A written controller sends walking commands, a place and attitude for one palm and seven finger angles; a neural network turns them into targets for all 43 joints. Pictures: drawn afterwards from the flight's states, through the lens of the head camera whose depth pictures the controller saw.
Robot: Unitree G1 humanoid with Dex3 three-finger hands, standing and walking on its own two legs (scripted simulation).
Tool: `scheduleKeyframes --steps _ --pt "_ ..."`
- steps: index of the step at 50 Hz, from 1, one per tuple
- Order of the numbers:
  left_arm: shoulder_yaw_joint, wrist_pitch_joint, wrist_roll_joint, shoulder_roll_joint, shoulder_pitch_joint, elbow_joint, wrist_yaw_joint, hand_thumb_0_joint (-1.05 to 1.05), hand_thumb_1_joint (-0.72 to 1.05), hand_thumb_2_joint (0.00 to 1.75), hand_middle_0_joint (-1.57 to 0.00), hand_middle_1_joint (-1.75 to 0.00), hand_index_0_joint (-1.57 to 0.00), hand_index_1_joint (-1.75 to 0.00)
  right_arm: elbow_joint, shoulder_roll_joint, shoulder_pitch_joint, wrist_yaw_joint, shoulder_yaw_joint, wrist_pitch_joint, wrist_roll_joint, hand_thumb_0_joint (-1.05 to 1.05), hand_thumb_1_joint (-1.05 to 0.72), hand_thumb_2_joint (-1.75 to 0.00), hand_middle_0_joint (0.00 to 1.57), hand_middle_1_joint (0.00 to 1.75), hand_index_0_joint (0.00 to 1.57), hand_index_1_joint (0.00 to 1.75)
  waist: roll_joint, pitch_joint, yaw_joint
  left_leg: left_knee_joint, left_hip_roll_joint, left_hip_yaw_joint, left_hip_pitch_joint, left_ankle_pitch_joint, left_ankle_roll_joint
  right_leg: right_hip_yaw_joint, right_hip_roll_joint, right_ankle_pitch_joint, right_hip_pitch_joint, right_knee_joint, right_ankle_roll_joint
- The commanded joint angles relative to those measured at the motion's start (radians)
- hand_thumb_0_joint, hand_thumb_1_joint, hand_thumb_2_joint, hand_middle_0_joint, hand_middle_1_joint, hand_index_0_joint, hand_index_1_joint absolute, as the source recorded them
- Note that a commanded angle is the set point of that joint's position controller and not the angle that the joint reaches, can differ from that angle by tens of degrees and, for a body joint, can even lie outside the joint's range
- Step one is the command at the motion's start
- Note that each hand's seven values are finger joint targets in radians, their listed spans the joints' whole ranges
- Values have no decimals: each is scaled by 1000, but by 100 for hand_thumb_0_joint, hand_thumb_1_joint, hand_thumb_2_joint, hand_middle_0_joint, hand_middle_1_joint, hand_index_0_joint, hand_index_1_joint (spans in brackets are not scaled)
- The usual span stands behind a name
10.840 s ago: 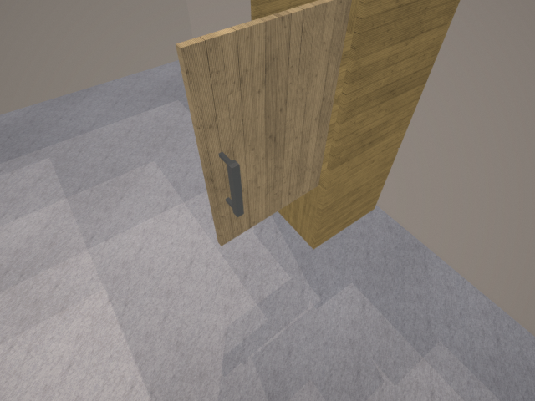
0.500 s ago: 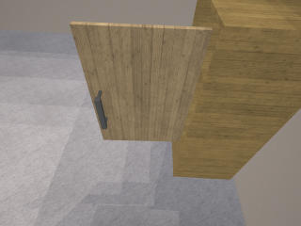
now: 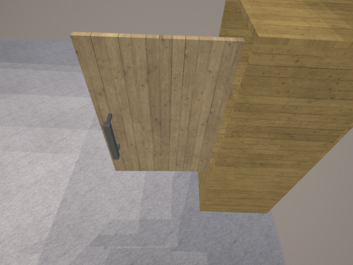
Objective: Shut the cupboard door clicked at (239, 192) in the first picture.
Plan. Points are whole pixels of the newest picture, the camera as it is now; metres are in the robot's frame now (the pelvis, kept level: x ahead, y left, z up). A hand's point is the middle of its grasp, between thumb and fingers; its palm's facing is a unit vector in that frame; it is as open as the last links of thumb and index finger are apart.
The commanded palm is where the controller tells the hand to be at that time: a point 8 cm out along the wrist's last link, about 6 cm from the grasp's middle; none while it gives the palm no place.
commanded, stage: shuffle to correct the standing spot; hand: left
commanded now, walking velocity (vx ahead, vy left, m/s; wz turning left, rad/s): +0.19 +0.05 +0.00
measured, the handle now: (113, 137) +0.51 +0.23 -0.09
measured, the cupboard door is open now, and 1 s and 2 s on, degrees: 92 92 92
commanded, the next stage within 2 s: come to a stop and stand still in 0.08 s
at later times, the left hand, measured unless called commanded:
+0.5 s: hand out of the picture +0.04 +0.18 -0.18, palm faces +0.00 -0.98 -0.19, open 7.4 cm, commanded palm none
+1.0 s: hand out of the picture +0.03 +0.14 -0.17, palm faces -0.03 -0.97 -0.23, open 7.4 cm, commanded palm none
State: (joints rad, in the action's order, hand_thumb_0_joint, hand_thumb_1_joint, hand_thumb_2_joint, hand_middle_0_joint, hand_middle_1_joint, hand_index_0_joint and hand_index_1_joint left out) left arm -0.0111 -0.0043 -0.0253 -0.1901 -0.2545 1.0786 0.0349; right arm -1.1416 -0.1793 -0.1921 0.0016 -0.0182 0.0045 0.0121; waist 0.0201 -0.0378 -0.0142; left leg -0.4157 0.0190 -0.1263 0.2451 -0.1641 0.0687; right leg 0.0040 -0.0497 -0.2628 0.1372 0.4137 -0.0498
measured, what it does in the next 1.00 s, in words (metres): stands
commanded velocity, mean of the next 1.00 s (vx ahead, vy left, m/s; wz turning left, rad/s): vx -0.01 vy -0.01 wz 0.00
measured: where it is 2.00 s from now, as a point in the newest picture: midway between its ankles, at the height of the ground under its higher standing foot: outside the picture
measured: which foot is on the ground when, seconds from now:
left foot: down 0.00-1.00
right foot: down 0.00-1.00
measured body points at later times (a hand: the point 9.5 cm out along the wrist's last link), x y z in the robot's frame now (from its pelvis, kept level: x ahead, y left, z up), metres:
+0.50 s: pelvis +0.05 +0.01 +0.00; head +0.09 +0.02 +0.45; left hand +0.04 +0.23 -0.17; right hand +0.06 -0.22 -0.16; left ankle +0.04 +0.07 -0.74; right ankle -0.02 -0.15 -0.73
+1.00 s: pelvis +0.00 -0.04 -0.01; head +0.00 -0.05 +0.44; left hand +0.04 +0.19 -0.15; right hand +0.03 -0.27 -0.16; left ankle +0.04 +0.07 -0.74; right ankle -0.03 -0.15 -0.74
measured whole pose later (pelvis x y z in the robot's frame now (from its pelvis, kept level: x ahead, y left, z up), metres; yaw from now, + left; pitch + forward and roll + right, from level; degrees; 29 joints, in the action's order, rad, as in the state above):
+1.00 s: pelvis +0.00 -0.04 -0.01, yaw -1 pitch -1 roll +1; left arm -0.03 0.00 -0.02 -0.17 -0.29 1.01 0.03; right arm -1.01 -0.19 -0.27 0.00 0.00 0.01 0.02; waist -0.02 0.00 -0.02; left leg -0.50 -0.03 -0.11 0.27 -0.21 0.01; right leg -0.04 -0.01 -0.33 0.17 0.53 0.01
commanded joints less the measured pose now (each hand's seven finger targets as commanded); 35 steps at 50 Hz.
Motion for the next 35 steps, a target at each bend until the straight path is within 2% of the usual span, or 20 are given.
scheduleKeyframes --steps 1,3,6,9,10,12,14,15,17,19,23,26,27,29,30,31,32,33,34,35 --pt "30 -1 -1 -105 -109 -20 0 0 90 90 -20 -30 -20 -30 45 -118 -36 0 -19 -3 1 0 -90 -90 20 30 20 30 -14 -54 21 98 -110 172 0 -287 -41 55 -72 -162 121 -77 68" --pt "36 -2 -2 -109 -121 -24 -3 0 90 90 -20 -30 -20 -30 53 -112 -46 0 -18 -4 1 0 -90 -90 20 30 20 30 14 -59 20 59 -97 157 3 -266 -39 75 -82 -177 122 -85 82" --pt "42 -9 2 -108 -133 -20 -4 0 90 90 -20 -30 -20 -30 60 -100 -60 1 -14 -14 1 0 -90 -90 20 30 20 30 43 -59 17 -10 -81 120 -5 -173 -39 98 -109 -125 110 -77 100" --pt "46 -7 1 -94 -133 -22 -6 0 90 90 -20 -30 -20 -30 56 -107 -91 5 -14 -22 -1 0 -90 -90 20 30 20 30 -8 -70 8 1 -103 141 -34 -117 -23 51 -82 -59 124 -3 95" --pt "43 -6 -1 -78 -133 -22 -4 0 90 90 -20 -30 -20 -30 50 -111 -110 8 -14 -25 -2 0 -90 -90 20 30 20 30 -31 -58 2 27 -131 168 -71 -57 -12 10 -61 -7 135 45 83" --pt "27 -4 0 -41 -143 -16 4 0 90 90 -20 -30 -20 -30 31 -125 -145 20 -11 -29 -3 0 -90 -90 20 30 20 30 -89 -11 3 60 -195 223 -162 233 13 -58 -28 33 147 127 48" --pt "18 -2 8 -27 -163 2 17 0 90 90 -20 -30 -20 -30 20 -112 -141 36 -5 -31 -7 0 -90 -90 20 30 20 30 -89 12 17 5 -200 196 -198 601 16 -37 -38 60 105 82 35" --pt "19 -3 13 -36 -170 13 22 0 90 90 -20 -30 -20 -30 18 -109 -131 40 -3 -31 -9 0 -90 -90 20 30 20 30 -63 12 20 -17 -183 173 -195 677 0 -19 -49 155 70 42 37" --pt "23 -2 15 -55 -172 14 28 0 90 90 -20 -30 -20 -30 24 -109 -119 43 -10 -28 -12 0 -90 -90 20 30 20 30 -29 34 11 -29 -158 148 -218 694 -29 -10 -65 320 39 31 45" --pt "27 3 14 -58 -164 -1 32 0 90 90 -20 -30 -20 -30 28 -108 -125 46 -20 -24 -12 0 -90 -90 20 30 20 30 -17 43 6 -27 -161 142 -233 734 -34 -15 -65 365 40 56 45" --pt "34 14 12 -49 -144 -30 31 0 90 90 -20 -30 -20 -30 37 -106 -116 46 -32 -17 -10 0 -90 -90 20 30 20 30 -57 75 6 -6 -191 154 -263 702 -12 -19 -47 203 66 76 39" --pt "37 20 11 -49 -129 -36 25 0 90 90 -20 -30 -20 -30 45 -101 -90 43 -33 -14 -8 0 -90 -90 20 30 20 30 -75 59 14 28 -197 166 -205 516 -1 -8 -45 99 62 51 39" --pt "37 19 9 -47 -131 -33 24 0 90 90 -20 -30 -20 -30 49 -95 -76 40 -32 -14 -7 0 -90 -90 20 30 20 30 -64 52 19 35 -185 162 -178 428 -7 0 -51 121 52 24 42" --pt "35 12 5 -64 -126 -30 23 0 90 90 -20 -30 -20 -30 49 -86 -67 32 -29 -14 -7 0 -90 -90 20 30 20 30 -28 54 17 21 -153 137 -154 343 -27 17 -75 233 27 -14 50" --pt "28 3 -6 -94 -108 -55 52 0 90 90 -20 -30 -20 -30 135 -158 -88 26 -34 -20 -18 0 -90 -90 20 30 20 30 -11 84 -12 -126 -194 182 -207 717 -50 5 -43 220 111 69 42" --pt "32 1 9 -86 -84 -98 47 0 90 90 -20 -30 -20 -30 141 -165 -119 17 -37 -20 0 0 -90 -90 20 30 20 30 -91 160 -7 -67 -210 218 -176 484 -32 -29 -7 -50 85 146 64" --pt "26 6 11 -70 -102 -105 38 0 90 90 -20 -30 -20 -30 160 -167 -91 18 -34 -17 4 0 -90 -90 20 30 20 30 -169 157 11 -17 -222 244 -128 297 0 -32 18 -143 105 171 68" --pt "23 -2 8 -73 -101 -110 30 0 90 90 -20 -30 -20 -30 179 -145 -49 19 -23 -21 8 0 -90 -90 20 30 20 30 -232 124 33 -3 -198 230 -72 236 12 -27 8 -102 86 131 79" --pt "22 -11 9 -83 -109 -104 24 0 90 90 -20 -30 -20 -30 196 -120 -20 18 -17 -22 5 0 -90 -90 20 30 20 30 -181 81 41 -27 -172 196 -31 174 9 -5 -11 -36 82 63 90" --pt "18 -18 8 -90 -92 -99 20 0 90 90 -20 -30 -20 -30 207 -106 -27 16 -12 -21 1 0 -90 -90 20 30 20 30 -81 43 25 -44 -146 173 -17 120 -6 24 -32 13 97 23 98"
